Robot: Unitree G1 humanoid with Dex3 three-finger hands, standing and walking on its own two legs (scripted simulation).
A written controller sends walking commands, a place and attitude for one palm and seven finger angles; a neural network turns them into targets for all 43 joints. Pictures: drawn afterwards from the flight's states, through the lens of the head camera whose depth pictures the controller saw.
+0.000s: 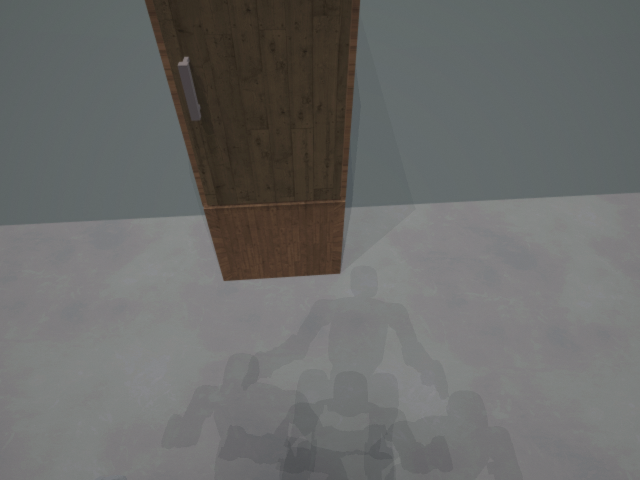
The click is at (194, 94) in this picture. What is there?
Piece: cupboard door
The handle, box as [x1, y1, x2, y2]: [178, 57, 200, 120]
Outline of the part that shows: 184,57 183,60 178,63 178,69 191,120 198,120 200,118 199,105 197,104 188,65 189,60 188,57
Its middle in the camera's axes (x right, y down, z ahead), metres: -0.32 -0.36 +0.94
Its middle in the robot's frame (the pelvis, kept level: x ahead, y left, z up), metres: +0.94 +0.37 +0.05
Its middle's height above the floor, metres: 0.82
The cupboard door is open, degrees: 0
